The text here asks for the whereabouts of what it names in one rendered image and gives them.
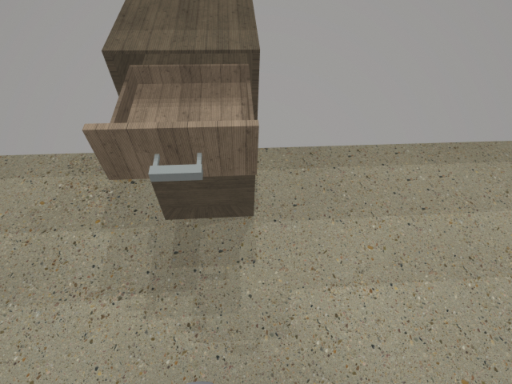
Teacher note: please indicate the handle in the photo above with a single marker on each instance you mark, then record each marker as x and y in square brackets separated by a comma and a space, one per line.
[169, 173]

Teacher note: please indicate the cabinet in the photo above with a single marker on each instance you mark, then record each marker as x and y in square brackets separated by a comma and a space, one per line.
[181, 32]

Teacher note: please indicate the drawer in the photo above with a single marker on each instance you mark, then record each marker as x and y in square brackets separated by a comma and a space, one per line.
[177, 111]

